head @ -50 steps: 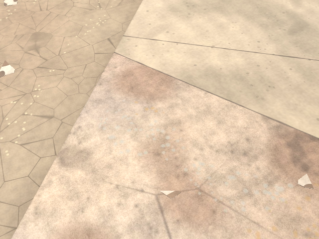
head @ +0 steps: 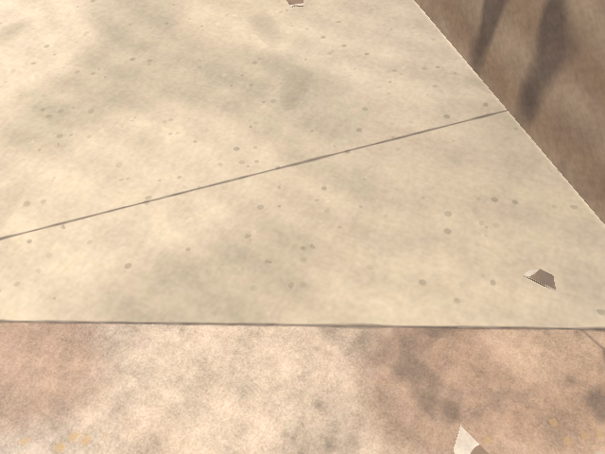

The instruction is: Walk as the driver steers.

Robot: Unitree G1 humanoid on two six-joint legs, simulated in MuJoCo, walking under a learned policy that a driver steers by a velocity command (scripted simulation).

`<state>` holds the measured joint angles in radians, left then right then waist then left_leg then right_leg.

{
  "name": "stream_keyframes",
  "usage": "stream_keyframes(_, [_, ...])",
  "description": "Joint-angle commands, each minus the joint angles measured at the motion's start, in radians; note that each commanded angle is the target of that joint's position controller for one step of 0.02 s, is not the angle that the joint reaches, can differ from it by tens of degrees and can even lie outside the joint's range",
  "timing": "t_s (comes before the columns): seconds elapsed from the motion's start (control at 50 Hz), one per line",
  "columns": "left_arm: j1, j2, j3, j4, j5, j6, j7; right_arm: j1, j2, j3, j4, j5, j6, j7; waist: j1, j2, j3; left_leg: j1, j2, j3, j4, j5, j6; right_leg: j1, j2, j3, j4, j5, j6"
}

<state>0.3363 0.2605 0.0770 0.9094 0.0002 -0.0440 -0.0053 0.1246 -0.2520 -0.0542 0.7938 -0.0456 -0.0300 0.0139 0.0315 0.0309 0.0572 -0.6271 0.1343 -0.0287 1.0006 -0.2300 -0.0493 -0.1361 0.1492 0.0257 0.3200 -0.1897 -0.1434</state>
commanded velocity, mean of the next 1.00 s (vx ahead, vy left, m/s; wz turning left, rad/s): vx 0.17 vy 0.00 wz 0.06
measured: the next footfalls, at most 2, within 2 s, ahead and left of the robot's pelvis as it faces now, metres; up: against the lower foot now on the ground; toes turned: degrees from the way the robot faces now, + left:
left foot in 0.26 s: +0.34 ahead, +0.11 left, +0.00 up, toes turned -9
right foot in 0.68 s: +0.26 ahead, -0.07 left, +0.00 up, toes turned +2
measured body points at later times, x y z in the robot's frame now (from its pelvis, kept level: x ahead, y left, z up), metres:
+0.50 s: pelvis +0.21 +0.05 -0.01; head +0.25 +0.05 +0.44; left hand +0.35 +0.29 -0.14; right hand +0.26 -0.22 -0.13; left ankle +0.30 +0.12 -0.74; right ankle +0.17 -0.08 -0.69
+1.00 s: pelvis +0.21 +0.03 +0.00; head +0.24 +0.02 +0.45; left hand +0.28 +0.31 -0.11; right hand +0.37 -0.23 -0.13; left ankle +0.17 +0.14 -0.70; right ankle +0.22 -0.07 -0.74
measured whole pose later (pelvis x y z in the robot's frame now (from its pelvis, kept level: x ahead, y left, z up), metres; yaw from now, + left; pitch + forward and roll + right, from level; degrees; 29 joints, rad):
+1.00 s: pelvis +0.21 +0.03 +0.00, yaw +10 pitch +0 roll +1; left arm 0.20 0.25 0.03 0.77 0.03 0.00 0.03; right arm 0.19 -0.29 -0.08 0.77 -0.01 0.09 0.04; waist 0.01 0.02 0.05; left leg -0.36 -0.01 0.01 0.84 -0.46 -0.04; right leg -0.21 -0.04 -0.13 0.45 -0.24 -0.03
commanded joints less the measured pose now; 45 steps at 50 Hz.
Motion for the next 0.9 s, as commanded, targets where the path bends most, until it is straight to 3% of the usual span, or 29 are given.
stream_keyframes(0.02, [0.044,0.145,0.029,-0.055,-0.001,-0.019,0.001,-0.046,-0.069,-0.011,-0.072,0.001,0.006,0.002,0.002,-0.065,-0.015,-0.064,-0.023,0.028,-0.111,0.115,-0.015,0.031,-0.260,0.255,-0.124,0.310,-0.118])
stream_keyframes(0.1, [0.118,0.150,0.028,-0.047,0.004,-0.016,0.007,-0.166,-0.070,-0.001,-0.121,0.008,-0.001,0.009,0.049,-0.083,-0.014,-0.087,-0.061,0.024,-0.251,0.198,-0.005,0.119,-0.258,0.280,-0.083,0.368,-0.098])
stream_keyframes(0.16, [0.146,0.157,0.028,-0.043,0.011,-0.005,0.018,-0.216,-0.067,0.009,-0.151,0.017,-0.016,0.005,0.061,-0.096,-0.007,-0.026,-0.120,0.041,-0.351,0.188,0.016,0.149,-0.245,0.268,0.025,0.630,-0.066])
stream_keyframes(0.2, [0.119,0.166,0.031,-0.055,0.015,0.001,0.026,-0.151,-0.088,0.007,-0.143,0.021,-0.029,-0.004,0.027,-0.121,-0.035,0.120,-0.156,0.028,-0.433,0.162,0.044,0.129,-0.228,0.280,0.107,0.722,-0.015])
stream_keyframes(0.24, [0.052,0.187,0.035,-0.074,0.009,-0.009,0.025,0.045,-0.134,-0.009,-0.082,0.017,-0.045,-0.022,-0.065,-0.118,-0.113,0.367,-0.184,0.046,-0.546,0.229,0.084,0.098,-0.188,0.268,0.280,0.812,0.038])
stream_keyframes(0.26, [0.037,0.162,0.028,-0.087,-0.006,-0.021,0.020,0.172,-0.162,-0.016,-0.055,0.004,-0.064,-0.031,-0.123,-0.082,-0.186,0.577,-0.086,-0.011,-0.581,0.424,0.118,0.005,-0.144,0.243,0.461,0.658,0.063])
stream_keyframes(0.28, [0.113,0.060,0.004,-0.116,-0.019,-0.028,0.023,0.259,-0.228,-0.022,-0.057,-0.011,-0.070,-0.035,-0.102,0.119,-0.339,0.827,0.218,-0.256,-0.459,0.974,0.197,-0.162,-0.041,0.145,0.775,-0.085,0.090])
stream_keyframes(0.3, [0.279,0.085,0.011,-0.096,-0.038,-0.016,0.034,0.251,-0.251,-0.036,-0.052,0.018,-0.049,-0.025,-0.042,0.270,-0.498,0.919,0.369,-0.569,-0.499,1.154,0.374,-0.292,0.057,0.114,0.981,-0.464,0.104])
stream_keyframes(0.32, [0.272,0.124,0.013,-0.038,0.005,0.003,0.038,0.179,-0.161,-0.020,-0.069,0.042,-0.036,-0.016,-0.022,0.085,-0.402,0.773,0.305,-0.526,-0.556,0.948,0.368,-0.305,-0.009,0.160,1.027,-0.363,0.106])
stream_keyframes(0.34, [0.172,0.111,0.007,-0.046,0.021,0.010,0.028,0.095,-0.069,0.008,-0.073,0.047,-0.034,-0.013,-0.023,0.023,-0.256,0.639,0.222,-0.389,-0.594,0.800,0.335,-0.318,-0.037,0.148,0.972,-0.315,0.118])
stream_keyframes(0.36, [0.109,0.091,0.000,-0.062,0.027,0.018,0.021,0.051,-0.030,0.025,-0.066,0.039,-0.032,-0.014,-0.011,0.009,-0.176,0.548,0.161,-0.306,-0.631,0.733,0.300,-0.319,-0.070,0.132,0.897,-0.295,0.128])
stream_keyframes(0.4, [0.090,0.071,-0.010,-0.066,0.043,0.046,0.007,0.044,-0.063,0.023,-0.034,0.040,-0.028,-0.016,0.018,0.077,-0.128,0.414,0.075,-0.200,-0.674,0.736,0.265,-0.223,-0.105,0.058,0.766,-0.250,0.147])
stream_keyframes(0.46, [0.061,0.061,-0.021,-0.076,0.031,0.063,0.015,0.071,-0.132,0.000,-0.014,0.029,-0.021,-0.007,0.021,0.095,-0.153,0.395,0.040,-0.188,-0.671,0.744,0.271,-0.188,-0.096,0.004,0.623,-0.254,0.163])
stream_keyframes(0.5, [0.012,0.065,-0.026,-0.090,0.026,0.073,0.023,0.091,-0.159,-0.015,-0.011,0.030,-0.004,-0.006,0.006,0.102,-0.160,0.377,0.040,-0.226,-0.690,0.520,0.276,-0.189,-0.102,0.001,0.560,-0.252,0.162])
stream_keyframes(0.58, [-0.086,0.075,-0.031,-0.128,0.019,0.081,0.032,0.080,-0.164,-0.037,-0.028,0.025,0.047,-0.004,-0.020,0.122,-0.108,0.270,0.013,-0.325,-0.767,-0.051,0.255,-0.156,-0.092,-0.007,0.446,-0.221,0.150])
stream_keyframes(0.62, [-0.079,0.066,-0.036,-0.131,0.013,0.072,0.041,0.075,-0.165,-0.046,-0.032,0.025,0.065,-0.002,-0.016,0.120,-0.087,0.243,0.007,-0.367,-0.765,-0.103,0.237,-0.107,-0.080,-0.014,0.345,-0.202,0.138])
stream_keyframes(0.66, [-0.019,0.063,-0.036,-0.120,0.012,0.053,0.053,0.060,-0.157,-0.048,-0.037,0.036,0.075,-0.005,0.019,0.102,-0.078,0.183,-0.029,-0.379,-0.719,-0.119,0.178,0.016,-0.079,-0.004,0.128,-0.123,0.106])
stream_keyframes(0.68, [-0.003,0.119,-0.024,-0.127,0.022,0.043,0.063,0.076,-0.124,-0.041,-0.046,0.044,0.073,-0.007,0.016,0.010,-0.074,0.130,-0.083,-0.336,-0.639,-0.196,0.120,0.062,-0.194,0.113,-0.015,-0.191,0.074])
stream_keyframes(0.7, [-0.032,0.223,0.000,-0.147,0.036,0.044,0.070,0.068,-0.062,-0.028,-0.085,0.063,0.065,-0.006,-0.004,-0.224,-0.069,0.001,-0.231,-0.146,-0.413,-0.280,0.066,0.075,-0.439,0.396,-0.145,-0.295,-0.020])
stream_keyframes(0.72, [-0.120,0.228,0.006,-0.166,0.042,0.047,0.066,0.096,-0.114,-0.041,-0.063,0.028,0.062,-0.016,-0.021,-0.213,-0.029,0.037,-0.255,-0.030,-0.154,-0.320,0.051,-0.090,-0.557,0.458,-0.168,-0.164,-0.098])
stream_keyframes(0.74, [-0.151,0.154,-0.014,-0.179,0.037,0.043,0.064,0.117,-0.150,-0.056,-0.046,0.020,0.065,-0.015,-0.055,-0.123,-0.032,0.109,-0.211,-0.056,-0.019,-0.288,0.052,-0.143,-0.511,0.374,-0.125,0.002,-0.112])
stream_keyframes(0.76, [-0.199,0.103,-0.027,-0.186,0.028,0.040,0.062,0.159,-0.141,-0.060,-0.024,0.022,0.072,-0.012,-0.092,-0.094,-0.029,0.130,-0.204,-0.046,0.058,-0.239,0.048,-0.150,-0.445,0.261,-0.093,0.122,-0.086])
stream_keyframes(0.78, [-0.225,0.090,-0.032,-0.197,0.024,0.037,0.062,0.184,-0.135,-0.061,-0.014,0.018,0.080,-0.010,-0.105,-0.112,-0.040,0.115,-0.197,-0.032,0.113,-0.199,0.040,-0.110,-0.398,0.178,-0.070,0.203,-0.060])
stream_keyframes(0.82, [-0.198,0.090,-0.031,-0.200,0.024,0.035,0.062,0.184,-0.125,-0.057,-0.013,0.019,0.093,0.001,-0.083,-0.153,-0.059,0.073,-0.187,-0.002,0.136,-0.186,0.015,-0.015,-0.363,0.084,-0.022,0.390,-0.053])
stream_keyframes(0.9, [-0.088,0.129,-0.012,-0.174,0.026,0.039,0.056,0.075,-0.102,-0.041,-0.068,0.031,0.106,0.023,-0.008,-0.173,-0.085,0.061,-0.161,0.021,-0.021,-0.210,-0.011,0.133,-0.406,0.060,0.024,0.459,-0.072])
Keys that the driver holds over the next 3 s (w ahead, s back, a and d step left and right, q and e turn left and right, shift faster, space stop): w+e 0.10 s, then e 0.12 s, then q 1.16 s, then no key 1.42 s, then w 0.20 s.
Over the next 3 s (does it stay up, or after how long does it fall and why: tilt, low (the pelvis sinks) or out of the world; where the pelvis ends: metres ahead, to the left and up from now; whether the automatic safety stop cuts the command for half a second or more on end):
stays up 0.22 0.05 0.00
